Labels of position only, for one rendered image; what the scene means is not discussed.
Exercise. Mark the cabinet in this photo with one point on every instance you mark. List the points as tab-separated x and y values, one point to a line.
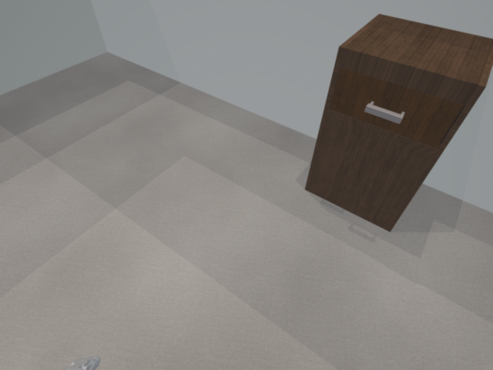
373	172

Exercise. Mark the handle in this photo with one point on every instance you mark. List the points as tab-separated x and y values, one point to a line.
384	113

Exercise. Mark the drawer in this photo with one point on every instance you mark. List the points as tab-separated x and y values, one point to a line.
427	118

